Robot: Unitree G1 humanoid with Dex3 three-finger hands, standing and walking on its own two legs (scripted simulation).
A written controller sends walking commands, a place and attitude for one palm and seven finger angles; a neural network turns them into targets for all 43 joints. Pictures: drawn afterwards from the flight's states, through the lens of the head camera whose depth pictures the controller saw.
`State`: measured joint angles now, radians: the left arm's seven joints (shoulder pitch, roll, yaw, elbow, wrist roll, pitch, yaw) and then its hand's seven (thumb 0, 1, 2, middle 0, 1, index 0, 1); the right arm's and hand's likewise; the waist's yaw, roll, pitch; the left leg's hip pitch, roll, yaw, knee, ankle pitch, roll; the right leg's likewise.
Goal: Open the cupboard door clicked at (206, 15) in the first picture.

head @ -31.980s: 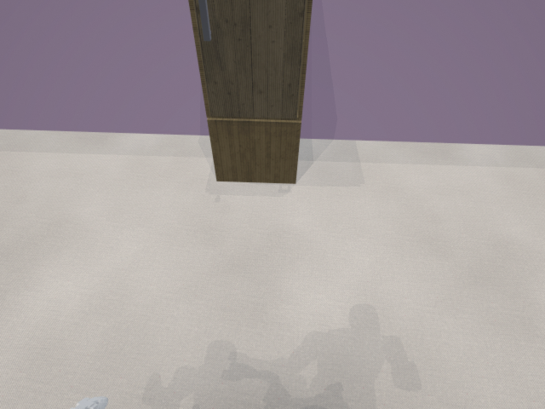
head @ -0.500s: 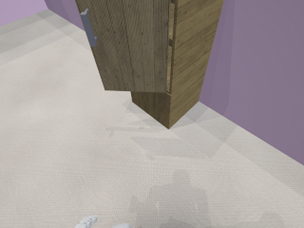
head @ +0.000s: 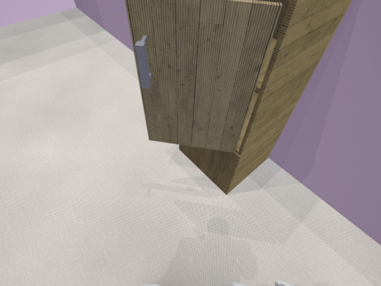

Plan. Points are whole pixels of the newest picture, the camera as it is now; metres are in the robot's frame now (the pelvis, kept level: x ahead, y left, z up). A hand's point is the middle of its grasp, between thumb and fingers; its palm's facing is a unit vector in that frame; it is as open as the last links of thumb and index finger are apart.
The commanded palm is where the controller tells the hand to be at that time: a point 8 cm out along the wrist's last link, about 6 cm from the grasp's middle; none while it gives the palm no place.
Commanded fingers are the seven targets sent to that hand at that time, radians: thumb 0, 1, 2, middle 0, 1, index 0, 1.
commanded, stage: take the last steps up to it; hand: left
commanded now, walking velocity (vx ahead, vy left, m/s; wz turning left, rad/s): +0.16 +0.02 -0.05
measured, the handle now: (145, 62) +0.67 +0.21 +0.07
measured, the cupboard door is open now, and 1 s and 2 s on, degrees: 40 40 40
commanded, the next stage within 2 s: come to a stop and stand still in 0.04 s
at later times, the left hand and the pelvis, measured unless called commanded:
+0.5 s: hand (128, 254) +0.20 +0.18 -0.17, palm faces -0.01 -0.98 -0.19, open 7.4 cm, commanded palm none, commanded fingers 0.00 0.90 0.90 -0.20 -0.30 -0.20 -0.30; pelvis +0.10 +0.01 +0.00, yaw -1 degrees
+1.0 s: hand out of the picture +0.10 +0.19 -0.17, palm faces -0.04 -0.97 -0.25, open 7.4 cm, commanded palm none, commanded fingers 0.00 0.90 0.90 -0.20 -0.30 -0.20 -0.30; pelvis +0.08 +0.00 +0.00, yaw -1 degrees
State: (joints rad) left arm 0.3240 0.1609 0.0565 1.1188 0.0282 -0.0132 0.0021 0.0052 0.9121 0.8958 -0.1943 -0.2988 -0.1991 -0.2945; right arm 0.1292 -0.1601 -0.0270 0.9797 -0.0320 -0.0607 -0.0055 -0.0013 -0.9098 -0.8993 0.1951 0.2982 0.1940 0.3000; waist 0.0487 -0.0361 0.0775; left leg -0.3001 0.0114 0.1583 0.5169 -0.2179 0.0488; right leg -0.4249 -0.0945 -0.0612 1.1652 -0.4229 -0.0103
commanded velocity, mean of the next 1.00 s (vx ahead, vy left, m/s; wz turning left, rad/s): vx -0.07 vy -0.02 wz -0.01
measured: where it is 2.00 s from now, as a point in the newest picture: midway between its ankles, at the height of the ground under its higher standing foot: outside the picture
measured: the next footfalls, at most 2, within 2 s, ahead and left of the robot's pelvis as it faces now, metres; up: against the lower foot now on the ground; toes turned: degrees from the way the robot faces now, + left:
right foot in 0.24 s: +0.16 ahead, -0.11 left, +0.00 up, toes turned -7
left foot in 0.54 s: +0.16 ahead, +0.12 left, +0.00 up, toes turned +4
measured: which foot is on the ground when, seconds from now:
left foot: down 0.00-0.26, up 0.28-0.52, down 0.54-1.00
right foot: up 0.00-0.22, down 0.24-0.54, up 0.56-0.88, down 0.90-1.00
